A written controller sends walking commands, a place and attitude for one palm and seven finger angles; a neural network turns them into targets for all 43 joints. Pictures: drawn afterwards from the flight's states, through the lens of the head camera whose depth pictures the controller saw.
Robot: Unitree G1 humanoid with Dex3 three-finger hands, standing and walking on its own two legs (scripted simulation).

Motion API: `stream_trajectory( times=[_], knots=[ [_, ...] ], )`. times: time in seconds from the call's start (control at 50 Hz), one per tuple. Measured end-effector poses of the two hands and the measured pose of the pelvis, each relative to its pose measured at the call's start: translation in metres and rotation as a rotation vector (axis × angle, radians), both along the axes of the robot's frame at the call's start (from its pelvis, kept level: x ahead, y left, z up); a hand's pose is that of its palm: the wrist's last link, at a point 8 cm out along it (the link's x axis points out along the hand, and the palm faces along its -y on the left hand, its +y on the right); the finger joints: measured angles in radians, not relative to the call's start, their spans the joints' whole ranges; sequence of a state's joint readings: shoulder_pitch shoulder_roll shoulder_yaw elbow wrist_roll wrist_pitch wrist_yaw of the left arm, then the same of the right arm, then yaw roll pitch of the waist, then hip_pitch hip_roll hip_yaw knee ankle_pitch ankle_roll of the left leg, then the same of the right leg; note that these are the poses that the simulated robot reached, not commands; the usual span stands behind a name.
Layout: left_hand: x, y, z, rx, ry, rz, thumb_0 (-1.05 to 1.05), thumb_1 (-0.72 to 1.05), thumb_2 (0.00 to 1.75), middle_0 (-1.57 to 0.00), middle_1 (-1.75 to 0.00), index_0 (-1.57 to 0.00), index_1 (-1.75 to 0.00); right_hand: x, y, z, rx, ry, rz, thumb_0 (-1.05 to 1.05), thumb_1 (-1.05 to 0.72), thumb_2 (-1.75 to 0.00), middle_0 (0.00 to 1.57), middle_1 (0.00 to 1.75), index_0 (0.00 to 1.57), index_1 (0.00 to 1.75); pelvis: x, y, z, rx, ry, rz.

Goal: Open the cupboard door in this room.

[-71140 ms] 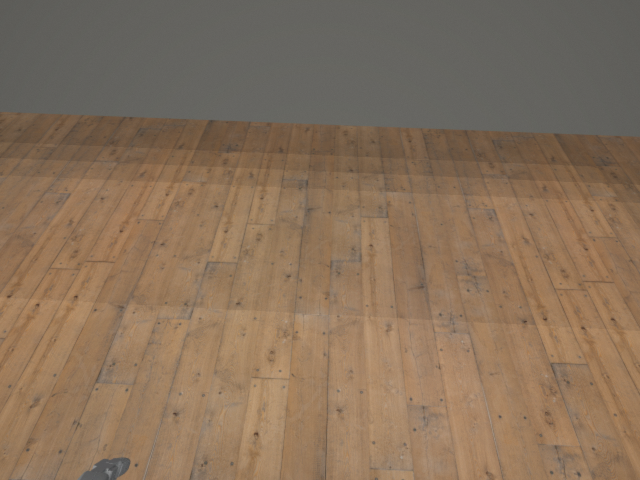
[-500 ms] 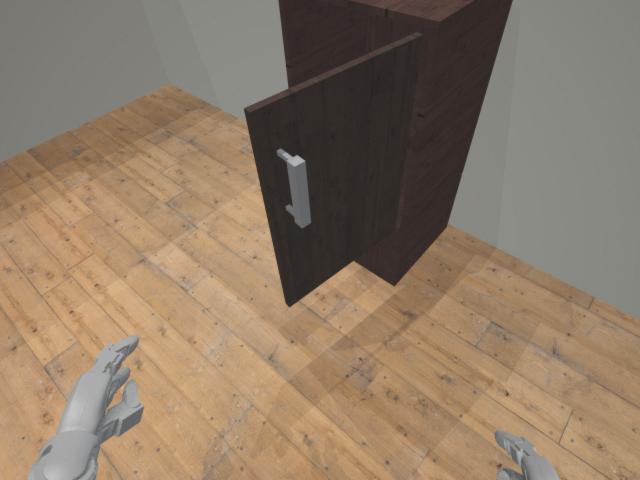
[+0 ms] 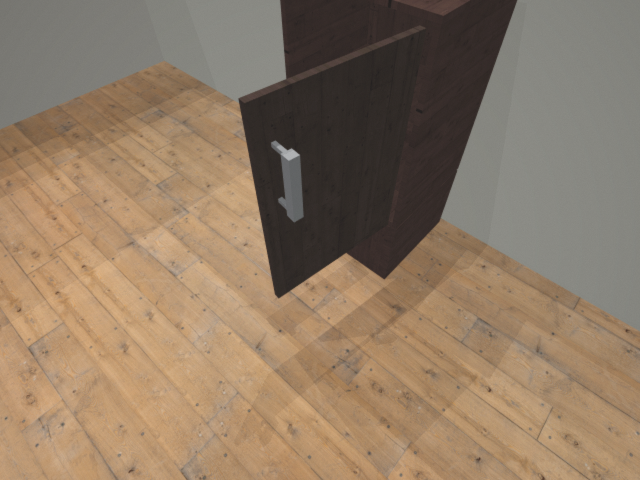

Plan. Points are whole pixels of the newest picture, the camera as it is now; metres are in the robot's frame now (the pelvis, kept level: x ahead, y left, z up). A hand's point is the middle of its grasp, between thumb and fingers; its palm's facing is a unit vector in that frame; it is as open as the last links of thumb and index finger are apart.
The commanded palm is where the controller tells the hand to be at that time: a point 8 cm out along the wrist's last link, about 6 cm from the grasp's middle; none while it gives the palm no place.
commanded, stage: let the arm hang, fingers relaxed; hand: left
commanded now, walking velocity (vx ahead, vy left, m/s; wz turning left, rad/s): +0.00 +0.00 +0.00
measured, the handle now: (286, 182) +0.62 +0.11 -0.03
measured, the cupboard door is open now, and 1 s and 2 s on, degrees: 81 81 81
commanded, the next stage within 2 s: look to check the result in 0.46 s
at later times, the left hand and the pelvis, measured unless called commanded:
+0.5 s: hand out of the picture +0.05 +0.18 -0.17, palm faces +0.03 -0.98 -0.20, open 7.3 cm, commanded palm none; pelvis +0.02 +0.00 +0.00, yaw +0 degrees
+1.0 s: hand out of the picture +0.02 +0.18 -0.17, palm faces +0.04 -0.98 -0.21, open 7.4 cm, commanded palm none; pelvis +0.02 +0.00 +0.00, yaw +0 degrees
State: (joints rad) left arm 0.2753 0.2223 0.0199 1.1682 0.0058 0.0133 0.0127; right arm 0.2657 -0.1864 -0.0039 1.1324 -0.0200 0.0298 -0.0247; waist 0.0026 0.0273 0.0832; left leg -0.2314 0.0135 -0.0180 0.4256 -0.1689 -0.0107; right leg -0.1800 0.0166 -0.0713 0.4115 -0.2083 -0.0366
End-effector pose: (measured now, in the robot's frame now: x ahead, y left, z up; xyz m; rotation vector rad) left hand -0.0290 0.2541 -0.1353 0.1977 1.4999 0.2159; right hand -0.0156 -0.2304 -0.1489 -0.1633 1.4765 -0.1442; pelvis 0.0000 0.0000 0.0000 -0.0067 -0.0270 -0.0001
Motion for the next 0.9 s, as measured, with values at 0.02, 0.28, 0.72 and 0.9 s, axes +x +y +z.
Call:
stream_trajectory(
  times=[0.02,0.28,0.72,0.9],
  knots=[
    [0.005,0.000,0.001,0.004,-0.012,-0.003,0.01,0.92,0.90,-0.20,-0.30,-0.20,-0.30,0.002,0.002,-0.001,0.007,-0.007,-0.001,0.00,-0.91,-0.90,0.20,0.30,0.20,0.30,0.000,0.000,0.000,0.001,-0.001,-0.001],
    [0.075,-0.022,-0.002,-0.043,-0.194,-0.047,0.01,0.91,0.90,-0.20,-0.30,-0.20,-0.30,0.029,0.011,-0.002,0.025,-0.086,-0.006,0.01,-0.92,-0.90,0.20,0.30,0.20,0.30,0.009,0.000,0.001,0.008,-0.005,-0.003],
    [0.039,-0.026,-0.004,-0.051,-0.071,0.000,0.01,0.91,0.90,-0.20,-0.30,-0.20,-0.30,0.028,0.010,0.000,0.019,-0.039,-0.006,0.00,-0.91,-0.90,0.19,0.30,0.20,0.30,0.019,-0.001,0.003,0.008,-0.002,-0.001],
    [0.040,-0.027,-0.004,-0.050,-0.072,0.002,0.01,0.91,0.90,-0.20,-0.30,-0.20,-0.30,0.039,0.005,0.001,0.007,-0.059,0.002,0.00,-0.91,-0.90,0.19,0.30,0.20,0.30,0.022,-0.003,0.003,0.008,-0.004,0.000]
  ],
)
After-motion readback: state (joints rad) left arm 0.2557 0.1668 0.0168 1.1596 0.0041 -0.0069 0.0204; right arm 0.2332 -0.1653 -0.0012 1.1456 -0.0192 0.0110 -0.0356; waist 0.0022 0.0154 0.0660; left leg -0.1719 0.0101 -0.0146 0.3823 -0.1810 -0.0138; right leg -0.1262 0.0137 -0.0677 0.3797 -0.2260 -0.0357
